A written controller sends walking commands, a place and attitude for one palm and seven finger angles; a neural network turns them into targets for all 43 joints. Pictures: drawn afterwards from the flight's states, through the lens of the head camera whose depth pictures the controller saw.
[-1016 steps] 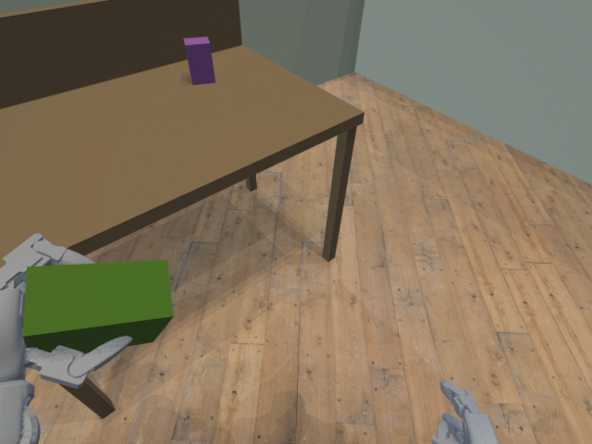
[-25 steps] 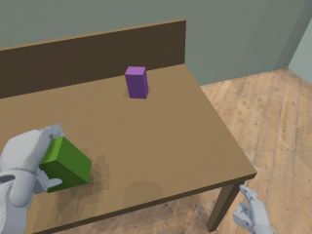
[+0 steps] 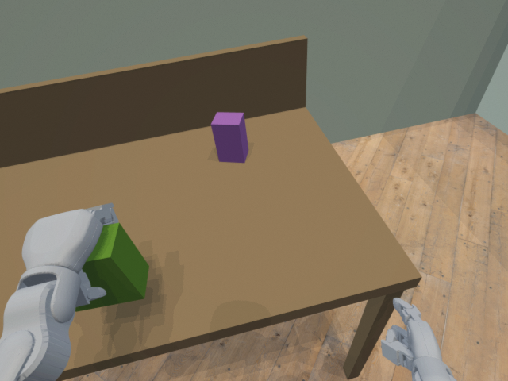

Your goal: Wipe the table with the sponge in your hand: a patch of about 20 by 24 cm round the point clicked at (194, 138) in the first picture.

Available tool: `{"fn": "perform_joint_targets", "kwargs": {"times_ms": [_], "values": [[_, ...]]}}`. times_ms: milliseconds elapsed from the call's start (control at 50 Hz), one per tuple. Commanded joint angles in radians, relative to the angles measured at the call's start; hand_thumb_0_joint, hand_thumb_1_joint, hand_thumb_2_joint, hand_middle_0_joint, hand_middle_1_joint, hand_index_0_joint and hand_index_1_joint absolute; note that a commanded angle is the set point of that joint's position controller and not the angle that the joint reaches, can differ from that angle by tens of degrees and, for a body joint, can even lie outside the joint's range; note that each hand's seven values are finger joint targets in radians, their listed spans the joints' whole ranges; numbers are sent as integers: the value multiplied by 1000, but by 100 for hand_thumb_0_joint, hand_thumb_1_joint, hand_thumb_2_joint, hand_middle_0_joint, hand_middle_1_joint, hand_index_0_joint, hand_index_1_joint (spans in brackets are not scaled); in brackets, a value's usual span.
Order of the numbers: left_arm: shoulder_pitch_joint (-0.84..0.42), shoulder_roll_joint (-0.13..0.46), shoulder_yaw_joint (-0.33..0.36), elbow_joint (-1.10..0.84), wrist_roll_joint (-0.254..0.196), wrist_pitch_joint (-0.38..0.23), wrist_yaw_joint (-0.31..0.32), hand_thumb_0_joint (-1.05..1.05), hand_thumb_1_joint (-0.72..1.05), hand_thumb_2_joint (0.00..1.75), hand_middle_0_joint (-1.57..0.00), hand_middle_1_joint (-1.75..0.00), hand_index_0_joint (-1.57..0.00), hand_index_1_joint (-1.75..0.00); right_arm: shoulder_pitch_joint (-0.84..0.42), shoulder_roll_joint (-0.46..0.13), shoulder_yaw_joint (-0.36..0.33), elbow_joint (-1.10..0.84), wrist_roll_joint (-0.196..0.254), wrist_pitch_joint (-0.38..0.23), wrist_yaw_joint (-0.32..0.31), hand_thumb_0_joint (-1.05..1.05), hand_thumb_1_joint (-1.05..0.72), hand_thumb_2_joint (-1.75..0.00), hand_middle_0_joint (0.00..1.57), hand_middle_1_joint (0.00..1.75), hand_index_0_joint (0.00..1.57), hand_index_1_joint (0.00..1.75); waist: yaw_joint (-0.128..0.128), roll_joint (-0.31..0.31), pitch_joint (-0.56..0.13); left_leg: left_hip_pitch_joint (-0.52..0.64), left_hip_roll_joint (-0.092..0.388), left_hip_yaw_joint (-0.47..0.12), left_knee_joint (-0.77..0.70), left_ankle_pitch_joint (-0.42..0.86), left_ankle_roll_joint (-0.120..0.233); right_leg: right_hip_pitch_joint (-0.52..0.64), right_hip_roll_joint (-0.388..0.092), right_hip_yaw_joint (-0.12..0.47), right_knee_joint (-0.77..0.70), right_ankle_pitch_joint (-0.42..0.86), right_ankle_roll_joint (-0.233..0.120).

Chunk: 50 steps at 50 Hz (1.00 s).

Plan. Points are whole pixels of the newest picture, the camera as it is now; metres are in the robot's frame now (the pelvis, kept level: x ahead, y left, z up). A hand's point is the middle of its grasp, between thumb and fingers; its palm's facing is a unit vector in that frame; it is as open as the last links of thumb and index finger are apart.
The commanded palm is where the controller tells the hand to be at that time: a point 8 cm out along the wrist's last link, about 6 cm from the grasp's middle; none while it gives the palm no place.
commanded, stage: turn the palm down, sponge in hand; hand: left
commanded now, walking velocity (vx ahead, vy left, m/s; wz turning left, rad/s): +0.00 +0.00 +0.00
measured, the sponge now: (102, 275) +0.22 +0.29 +0.07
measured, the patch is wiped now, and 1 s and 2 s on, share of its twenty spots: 0.00 0.00 0.00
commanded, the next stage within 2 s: move the sponge above the wiping area in 0.28 s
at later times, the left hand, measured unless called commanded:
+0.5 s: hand (92, 260) +0.22 +0.28 +0.12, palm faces +0.05 -0.06 -1.00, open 10.1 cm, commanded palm +0.19 +0.27 +0.18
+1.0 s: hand (102, 261) +0.23 +0.28 +0.10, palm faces +0.02 -0.09 -1.00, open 10.1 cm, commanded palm +0.20 +0.27 +0.16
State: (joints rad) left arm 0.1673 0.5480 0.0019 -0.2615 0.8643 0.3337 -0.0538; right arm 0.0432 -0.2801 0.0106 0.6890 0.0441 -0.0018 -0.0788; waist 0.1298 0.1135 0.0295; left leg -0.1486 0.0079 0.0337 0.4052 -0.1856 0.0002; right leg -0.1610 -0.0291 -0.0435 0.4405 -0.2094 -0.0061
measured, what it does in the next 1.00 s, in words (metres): stands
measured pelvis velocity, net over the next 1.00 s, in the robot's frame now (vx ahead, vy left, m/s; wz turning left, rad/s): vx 0.01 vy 0.00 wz -0.01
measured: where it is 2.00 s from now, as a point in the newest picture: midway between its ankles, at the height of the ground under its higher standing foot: outside the picture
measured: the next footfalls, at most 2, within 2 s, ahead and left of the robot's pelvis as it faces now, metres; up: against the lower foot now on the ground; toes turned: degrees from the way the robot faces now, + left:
none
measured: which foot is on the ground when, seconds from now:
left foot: down 0.00-1.00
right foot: down 0.00-1.00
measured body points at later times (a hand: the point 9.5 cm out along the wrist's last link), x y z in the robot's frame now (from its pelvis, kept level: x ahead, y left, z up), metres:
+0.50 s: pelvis +0.00 -0.01 +0.00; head -0.02 -0.06 +0.45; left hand +0.21 +0.28 +0.17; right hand +0.24 -0.22 -0.09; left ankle +0.03 +0.12 -0.74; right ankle +0.02 -0.12 -0.74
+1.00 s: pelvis +0.01 +0.00 +0.00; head -0.01 -0.04 +0.45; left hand +0.22 +0.28 +0.15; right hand +0.24 -0.21 -0.09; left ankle +0.03 +0.12 -0.74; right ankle +0.02 -0.12 -0.74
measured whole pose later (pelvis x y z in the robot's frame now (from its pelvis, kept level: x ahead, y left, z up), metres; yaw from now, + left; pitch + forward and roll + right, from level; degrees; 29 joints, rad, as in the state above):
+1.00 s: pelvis +0.01 +0.00 +0.00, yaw +0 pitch -4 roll +0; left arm 0.17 0.50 -0.04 -0.20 0.90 0.32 -0.02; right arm 0.05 -0.27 0.01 0.70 0.04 -0.03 -0.07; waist 0.13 0.10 0.02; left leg -0.14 0.01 0.04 0.40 -0.19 0.00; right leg -0.15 -0.02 -0.04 0.42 -0.20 -0.01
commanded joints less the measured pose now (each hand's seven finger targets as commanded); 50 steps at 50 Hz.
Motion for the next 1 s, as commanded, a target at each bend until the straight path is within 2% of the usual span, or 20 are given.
{"fn": "perform_joint_targets", "kwargs": {"times_ms": [0, 60, 80, 160, 180, 360, 380, 420, 480, 500, 520, 560, 580, 660, 680, 760, 780, 920, 960, 980], "values": [[-217, 238, 170, -185, 29, -5, 49, 0, 10, 130, -120, -160, -120, -160, -245, -74, -6, -194, -5, -81, 2, 0, -90, -90, 20, 30, 20, 30, 19, -44, -180, 40, -14, -83, -55, 88, 35, 32, 12, 98, -94, 9, -49], [-221, 248, 182, -188, 33, 1, 46, 0, 10, 130, -120, -160, -120, -160, -271, -72, -5, -194, -6, -84, 0, 0, -90, -90, 20, 30, 20, 30, 21, -46, -162, 41, -18, -85, -51, 65, 36, 19, 20, 132, -108, -15, -58], [-221, 203, 141, -191, 25, -5, 45, 0, 10, 130, -120, -160, -120, -160, -248, -67, -5, -197, -4, -89, -1, 0, -90, -90, 20, 30, 20, 30, 7, -57, -178, 41, -13, -71, -45, 72, 39, 25, 10, 102, -99, -14, -47], [-240, 257, 182, -185, 37, -7, 45, 0, 10, 130, -120, -160, -120, -160, -270, -72, -4, -191, -8, -92, -8, 0, -90, -90, 20, 30, 20, 30, 21, -42, -165, 42, -23, -83, -52, 41, 37, 17, 20, 138, -113, -41, -56], [-237, 209, 142, -188, 30, -14, 45, 0, 10, 130, -120, -160, -120, -160, -246, -64, -5, -194, -5, -97, -8, 0, -90, -90, 20, 30, 20, 30, 6, -53, -176, 46, -18, -65, -41, 59, 41, 22, 10, 110, -105, -33, -46], [-223, 253, 194, -172, 36, -10, 60, 0, 10, 130, -120, -160, -120, -160, -269, -72, -8, -181, -9, -98, -6, 0, -90, -90, 20, 30, 20, 30, 25, -43, -173, 54, -19, -80, -45, 83, 34, 25, 20, 139, -111, -5, -58], [-221, 197, 144, -178, 28, -14, 59, 0, 10, 130, -120, -160, -120, -160, -247, -66, -6, -188, -6, -101, -4, 0, -90, -90, 20, 30, 20, 30, 9, -51, -184, 52, -14, -68, -41, 96, 37, 33, 10, 106, -100, 9, -48], [-206, 235, 173, -128, 32, -5, 55, 0, 10, 130, -120, -160, -120, -160, -235, -78, -11, -174, -8, -91, -5, 0, -90, -90, 20, 30, 20, 30, 13, -68, -156, 40, -14, -74, -46, 86, 34, 18, 11, 107, -107, 8, -46], [-238, 181, 117, -158, 29, -5, 50, 0, 10, 130, -120, -160, -120, -160, -247, -67, -5, -190, -3, -97, -5, 0, -90, -90, 20, 30, 20, 30, 4, -48, -175, 42, -17, -66, -47, 58, 37, 21, 10, 103, -102, -20, -45], [-241, 223, 150, -129, 38, -8, 51, 0, 10, 130, -120, -160, -120, -160, -235, -76, -8, -179, -5, -95, -6, 0, -90, -90, 20, 30, 20, 30, 9, -69, -163, 39, -19, -75, -49, 66, 35, 15, 16, 105, -104, -8, -47], [-233, 191, 120, -136, 35, -13, 49, 0, 10, 130, -120, -160, -120, -160, -235, -73, -10, -184, -6, -94, -7, 0, -90, -90, 20, 30, 20, 30, 5, -59, -164, 43, -17, -73, -50, 73, 37, 20, 11, 97, -104, 3, -44], [-248, 238, 164, -161, 49, -16, 54, 0, 10, 130, -120, -160, -120, -160, -257, -73, -7, -186, -9, -98, -6, 0, -90, -90, 20, 30, 20, 30, 18, -36, -183, 56, -22, -82, -50, 75, 37, 28, 24, 130, -104, 3, -58], [-236, 192, 126, -159, 41, -23, 54, 0, 10, 130, -120, -160, -120, -160, -235, -64, -6, -191, -7, -101, -6, 0, -90, -90, 20, 30, 20, 30, 7, -49, -184, 51, -16, -72, -48, 83, 39, 33, 13, 98, -98, 4, -49], [-259, 258, 191, -113, 53, -22, 68, 0, 10, 130, -120, -160, -120, -160, -244, -77, -10, -172, -10, -94, -9, 0, -90, -90, 20, 30, 20, 30, 14, -56, -164, 53, -20, -82, -50, 87, 34, 21, 26, 130, -113, 8, -60], [-268, 205, 143, -142, 49, -30, 70, 0, 10, 130, -120, -160, -120, -160, -234, -67, -8, -182, -7, -96, -6, 0, -90, -90, 20, 30, 20, 30, 7, -33, -194, 59, -15, -73, -52, 94, 36, 34, 14, 94, -100, 18, -51], [-234, 229, 170, -123, 49, -22, 78, 0, 10, 130, -120, -160, -120, -160, -251, -75, -11, -175, -8, -94, -4, 0, -90, -90, 20, 30, 20, 30, 18, -14, -177, 61, -19, -85, -55, 104, 31, 34, 25, 120, -107, 34, -62], [-247, 169, 117, -141, 49, -27, 78, 0, 10, 130, -120, -160, -120, -160, -231, -65, -11, -180, -6, -98, -1, 0, -90, -90, 20, 30, 20, 30, 4, -28, -201, 66, -11, -71, -50, 129, 34, 42, 17, 84, -91, 56, -53], [-201, 157, 96, -152, 58, -19, 81, 0, 10, 130, -120, -160, -120, -160, -219, -70, -19, -185, -12, -92, 7, 0, -90, -90, 20, 30, 20, 30, 14, -28, -198, 71, -7, -84, -58, 152, 34, 47, 16, 78, -90, 84, -54], [-201, 197, 139, -158, 74, -10, 89, 0, 10, 130, -120, -160, -120, -160, -247, -73, -15, -181, -14, -88, 10, 0, -90, -90, 20, 30, 20, 30, 25, -23, -189, 68, -10, -97, -64, 141, 32, 48, 31, 110, -93, 74, -67], [-206, 136, 86, -180, 70, -16, 92, 0, 10, 130, -120, -160, -120, -160, -226, -61, -15, -189, -11, -91, 13, 0, -90, -90, 20, 30, 20, 30, 12, -31, -207, 72, -3, -82, -59, 161, 35, 53, 21, 77, -82, 85, -57]]}}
